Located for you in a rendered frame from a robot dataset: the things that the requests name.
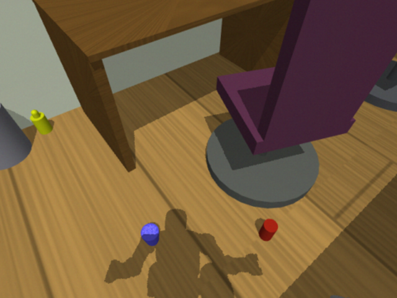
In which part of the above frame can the office chair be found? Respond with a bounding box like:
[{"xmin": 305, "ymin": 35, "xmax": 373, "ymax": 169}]
[
  {"xmin": 206, "ymin": 0, "xmax": 397, "ymax": 209},
  {"xmin": 364, "ymin": 60, "xmax": 397, "ymax": 112}
]

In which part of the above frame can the desk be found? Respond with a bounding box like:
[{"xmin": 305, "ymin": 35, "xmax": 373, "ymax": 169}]
[{"xmin": 32, "ymin": 0, "xmax": 294, "ymax": 172}]

